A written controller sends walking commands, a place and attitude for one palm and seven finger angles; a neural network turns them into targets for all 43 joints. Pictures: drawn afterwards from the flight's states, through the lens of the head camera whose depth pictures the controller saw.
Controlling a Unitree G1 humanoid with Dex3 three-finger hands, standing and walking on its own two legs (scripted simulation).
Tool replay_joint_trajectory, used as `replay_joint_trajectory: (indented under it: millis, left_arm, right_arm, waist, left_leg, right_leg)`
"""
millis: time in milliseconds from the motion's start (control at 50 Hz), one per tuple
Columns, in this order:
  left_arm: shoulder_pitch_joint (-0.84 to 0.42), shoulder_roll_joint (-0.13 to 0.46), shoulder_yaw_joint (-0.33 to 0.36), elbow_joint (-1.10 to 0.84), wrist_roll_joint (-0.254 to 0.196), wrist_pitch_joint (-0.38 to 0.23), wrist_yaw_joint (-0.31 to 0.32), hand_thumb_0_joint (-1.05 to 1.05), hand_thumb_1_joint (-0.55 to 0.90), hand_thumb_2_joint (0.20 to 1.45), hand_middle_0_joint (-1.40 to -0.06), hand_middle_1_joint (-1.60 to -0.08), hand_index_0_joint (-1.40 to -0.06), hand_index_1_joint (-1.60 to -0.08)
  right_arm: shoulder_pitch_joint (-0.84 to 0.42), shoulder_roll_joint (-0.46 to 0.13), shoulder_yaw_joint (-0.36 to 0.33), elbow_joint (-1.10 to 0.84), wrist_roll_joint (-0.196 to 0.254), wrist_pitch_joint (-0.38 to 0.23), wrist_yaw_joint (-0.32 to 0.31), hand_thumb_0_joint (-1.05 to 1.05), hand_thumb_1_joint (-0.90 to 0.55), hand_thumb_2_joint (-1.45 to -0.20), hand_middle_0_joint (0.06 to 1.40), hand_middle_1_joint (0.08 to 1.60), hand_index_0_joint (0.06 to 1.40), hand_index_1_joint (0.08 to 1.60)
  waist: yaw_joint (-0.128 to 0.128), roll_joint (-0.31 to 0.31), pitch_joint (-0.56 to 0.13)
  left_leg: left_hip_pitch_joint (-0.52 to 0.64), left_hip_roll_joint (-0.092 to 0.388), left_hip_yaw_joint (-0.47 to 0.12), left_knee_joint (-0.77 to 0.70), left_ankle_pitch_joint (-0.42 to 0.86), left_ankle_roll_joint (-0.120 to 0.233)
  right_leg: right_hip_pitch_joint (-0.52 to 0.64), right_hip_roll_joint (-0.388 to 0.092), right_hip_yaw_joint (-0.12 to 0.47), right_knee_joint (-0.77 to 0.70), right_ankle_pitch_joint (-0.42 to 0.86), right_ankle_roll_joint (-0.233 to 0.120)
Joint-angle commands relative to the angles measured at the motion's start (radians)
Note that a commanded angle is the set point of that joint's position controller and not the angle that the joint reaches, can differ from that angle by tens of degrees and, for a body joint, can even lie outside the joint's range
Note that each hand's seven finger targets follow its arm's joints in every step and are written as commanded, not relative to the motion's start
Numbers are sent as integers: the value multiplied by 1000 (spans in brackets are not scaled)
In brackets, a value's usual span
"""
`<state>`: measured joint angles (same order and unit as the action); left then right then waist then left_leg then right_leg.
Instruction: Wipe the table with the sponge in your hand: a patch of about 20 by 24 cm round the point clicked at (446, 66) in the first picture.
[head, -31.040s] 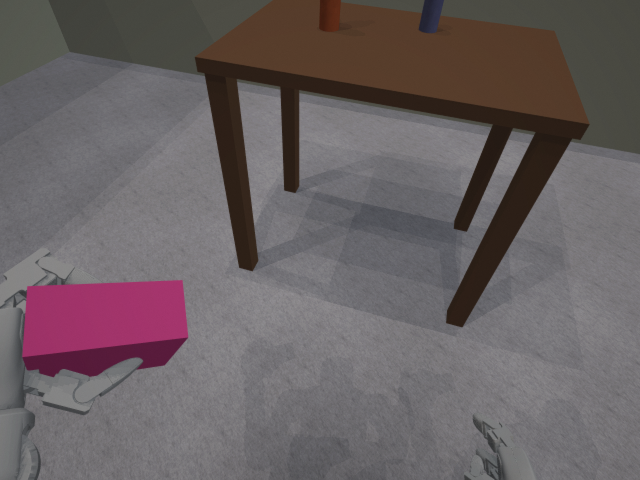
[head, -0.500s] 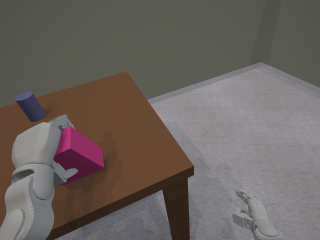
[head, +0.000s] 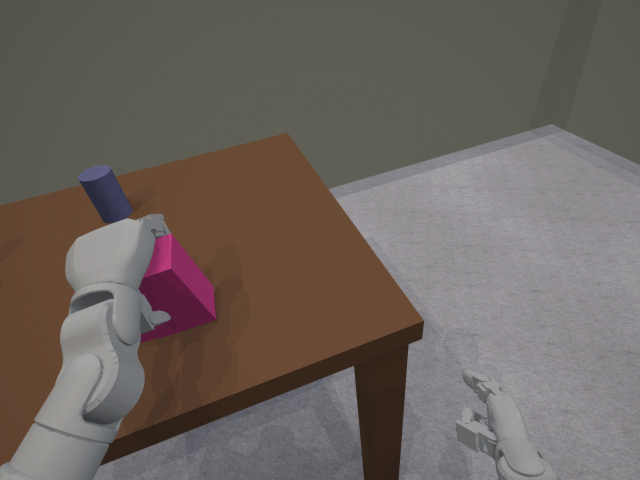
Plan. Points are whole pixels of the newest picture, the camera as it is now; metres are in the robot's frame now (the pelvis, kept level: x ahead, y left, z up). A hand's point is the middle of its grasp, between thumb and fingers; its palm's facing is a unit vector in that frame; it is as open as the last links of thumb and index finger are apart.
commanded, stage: wipe forward along the middle lane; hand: left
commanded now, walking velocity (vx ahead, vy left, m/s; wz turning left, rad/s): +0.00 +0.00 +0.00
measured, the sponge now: (160, 301) +0.28 +0.25 +0.12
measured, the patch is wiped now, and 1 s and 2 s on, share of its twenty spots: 1.00 1.00 1.00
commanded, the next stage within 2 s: slide back across to the first lane in 1.34 s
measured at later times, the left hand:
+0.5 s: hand (145, 258) +0.32 +0.27 +0.16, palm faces +0.08 -0.03 -1.00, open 9.7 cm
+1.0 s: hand (146, 238) +0.36 +0.29 +0.16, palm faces -0.01 +0.00 -1.00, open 9.7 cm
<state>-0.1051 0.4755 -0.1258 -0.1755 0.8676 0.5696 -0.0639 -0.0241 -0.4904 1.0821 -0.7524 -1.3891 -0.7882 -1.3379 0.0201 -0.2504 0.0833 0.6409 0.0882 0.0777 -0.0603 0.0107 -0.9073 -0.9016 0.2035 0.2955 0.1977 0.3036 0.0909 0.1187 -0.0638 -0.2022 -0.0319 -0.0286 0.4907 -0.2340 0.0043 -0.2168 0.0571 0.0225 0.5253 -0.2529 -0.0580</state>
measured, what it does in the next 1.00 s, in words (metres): stands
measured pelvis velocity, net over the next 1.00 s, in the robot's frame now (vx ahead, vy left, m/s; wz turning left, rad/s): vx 0.00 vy -0.02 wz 0.03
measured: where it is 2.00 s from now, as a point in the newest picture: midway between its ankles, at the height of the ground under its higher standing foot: outside the picture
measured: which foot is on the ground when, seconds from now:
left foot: down 0.00-1.00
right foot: down 0.00-1.00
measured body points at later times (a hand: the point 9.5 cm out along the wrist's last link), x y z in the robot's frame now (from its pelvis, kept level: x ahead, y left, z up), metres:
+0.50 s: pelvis +0.00 -0.01 +0.00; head -0.03 -0.06 +0.44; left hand +0.31 +0.27 +0.21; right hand +0.23 -0.22 -0.09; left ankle +0.02 +0.12 -0.74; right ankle +0.02 -0.08 -0.74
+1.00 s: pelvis +0.00 -0.02 +0.00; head -0.01 -0.07 +0.44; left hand +0.36 +0.29 +0.21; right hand +0.17 -0.27 -0.12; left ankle +0.02 +0.12 -0.73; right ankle +0.02 -0.08 -0.74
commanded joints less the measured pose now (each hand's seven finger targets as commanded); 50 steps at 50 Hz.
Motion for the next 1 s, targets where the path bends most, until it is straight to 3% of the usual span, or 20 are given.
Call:
replay_joint_trajectory:
  millis: [0,40,60,140,160,300,340,360,440,500,540,560,600,640,680,740,780,820,840,980]
  left_arm:
    - [-212,140,74,-31,23,5,11,0,100,1300,-1200,-1600,-1200,-1600]
    - [-264,197,111,12,38,11,12,0,100,1300,-1200,-1600,-1200,-1600]
    - [-298,155,63,45,42,15,8,0,100,1300,-1200,-1600,-1200,-1600]
    - [-323,187,79,108,54,21,-7,0,100,1300,-1200,-1600,-1200,-1600]
    - [-329,143,35,129,54,25,-14,0,100,1300,-1200,-1600,-1200,-1600]
    - [-335,167,43,210,63,21,-53,0,100,1300,-1200,-1600,-1200,-1600]
    - [-350,220,88,232,69,3,-58,0,100,1300,-1200,-1600,-1200,-1600]
    - [-345,167,42,238,63,-7,-63,0,100,1300,-1200,-1600,-1200,-1600]
    - [-406,199,52,325,76,-38,-73,0,100,1300,-1200,-1600,-1200,-1600]
    - [-409,227,71,395,77,-69,-72,0,100,1300,-1200,-1600,-1200,-1600]
    - [-418,256,94,413,80,-88,-75,0,100,1300,-1200,-1600,-1200,-1600]
    - [-413,218,63,434,74,-97,-76,0,100,1300,-1200,-1600,-1200,-1600]
    - [-420,242,82,470,76,-117,-76,0,100,1300,-1200,-1600,-1200,-1600]
    - [-421,275,108,488,78,-134,-75,0,100,1300,-1200,-1600,-1200,-1600]
    - [-467,248,76,540,82,-148,-75,0,100,1300,-1200,-1600,-1200,-1600]
    - [-474,292,112,559,87,-174,-70,0,100,1300,-1200,-1600,-1200,-1600]
    - [-491,288,104,594,84,-190,-66,0,100,1300,-1200,-1600,-1200,-1600]
    - [-514,288,100,604,84,-206,-63,0,100,1300,-1200,-1600,-1200,-1600]
    - [-514,336,142,617,83,-211,-61,0,100,1300,-1200,-1600,-1200,-1600]
    - [-616,368,133,735,101,-258,-51,0,100,1300,-1200,-1600,-1200,-1600]
  right_arm:
    - [-254,-101,-44,-175,-5,-54,-1,0,-900,-900,200,300,200,300]
    - [-253,-108,-39,-166,-4,-53,-7,0,-900,-900,200,300,200,300]
    - [-245,-107,-37,-168,-4,-53,-9,0,-900,-900,200,300,200,300]
    - [-246,-114,-39,-156,0,-50,-11,0,-900,-900,200,300,200,300]
    - [-236,-114,-40,-158,1,-50,-10,0,-900,-900,200,300,200,300]
    - [-214,-122,-48,-150,0,-46,3,0,-900,-900,200,300,200,300]
    - [-208,-128,-49,-144,-1,-46,1,0,-900,-900,200,300,200,300]
    - [-195,-125,-49,-152,-1,-47,0,0,-900,-900,200,300,200,300]
    - [-175,-134,-51,-138,2,-48,-7,0,-900,-900,200,300,200,300]
    - [-136,-143,-59,-125,-1,-49,-10,0,-900,-900,200,300,200,300]
    - [-135,-145,-59,-130,0,-50,-10,0,-900,-900,200,300,200,300]
    - [-114,-144,-60,-130,-1,-49,-10,0,-900,-900,200,300,200,300]
    - [-99,-149,-64,-127,0,-45,-9,0,-900,-900,200,300,200,300]
    - [-98,-152,-63,-130,0,-45,-11,0,-900,-900,200,300,200,300]
    - [-66,-158,-68,-119,4,-42,-11,0,-900,-900,200,300,200,300]
    - [-59,-160,-71,-125,2,-42,-11,0,-900,-900,200,300,200,300]
    - [-34,-166,-78,-118,2,-38,-12,0,-900,-900,200,300,200,300]
    - [-26,-166,-80,-118,2,-35,-12,0,-900,-900,200,300,200,300]
    - [-27,-167,-79,-120,2,-34,-13,0,-900,-900,200,300,200,300]
    - [25,-178,-89,-103,5,-24,-18,0,-900,-900,200,300,200,300]
  waist:
    - [4,-163,-76]
    - [2,-151,-58]
    - [-7,-162,-54]
    - [-3,-132,-74]
    - [-8,-137,-76]
    - [-9,-177,-102]
    - [-12,-181,-96]
    - [-16,-194,-97]
    - [-35,-174,-39]
    - [-38,-208,-60]
    - [-37,-176,-65]
    - [-42,-193,-70]
    - [-45,-217,-74]
    - [-43,-182,-66]
    - [-65,-222,-49]
    - [-55,-169,-67]
    - [-67,-230,-68]
    - [-67,-207,-80]
    - [-58,-184,-85]
    - [-80,-206,-94]
  left_leg:
    - [-23,2,3,-76,45,33]
    - [-28,1,-1,-84,9,31]
    - [-40,0,5,-84,3,31]
    - [-36,-2,0,-84,6,30]
    - [-42,-3,6,-80,12,31]
    - [-53,-4,6,-58,68,39]
    - [-59,-4,-2,-58,52,39]
    - [-63,-7,7,-54,61,41]
    - [-72,-6,1,-58,7,41]
    - [-84,-11,12,-40,23,43]
    - [-90,-12,5,-36,21,42]
    - [-99,-14,13,-28,29,43]
    - [-109,-15,15,-22,31,45]
    - [-115,-16,8,-20,19,44]
    - [-123,-13,14,-16,10,47]
    - [-141,-15,4,-16,11,47]
    - [-150,-16,15,-3,8,50]
    - [-159,-18,15,1,7,50]
    - [-171,-16,3,-5,2,49]
    - [-212,-18,9,13,-30,51]
  right_leg:
    - [29,-27,28,-130,-6,8]
    - [6,-20,54,-145,-58,1]
    - [7,-27,22,-136,-60,6]
    - [10,-24,47,-138,-51,0]
    - [16,-30,19,-129,-41,4]
    - [54,-38,23,-115,68,12]
    - [44,-31,53,-124,49,7]
    - [56,-40,23,-116,64,14]
    - [-5,-35,54,-148,-10,12]
    - [23,-44,44,-141,30,22]
    - [23,-44,76,-145,32,16]
    - [38,-50,47,-135,52,23]
    - [40,-51,51,-136,73,28]
    - [27,-50,84,-148,48,21]
    - [6,-51,58,-149,46,30]
    - [15,-52,84,-144,53,20]
    - [20,-57,75,-146,63,32]
    - [23,-61,75,-140,78,31]
    - [27,-60,95,-139,62,24]
    - [20,-71,105,-150,3,30]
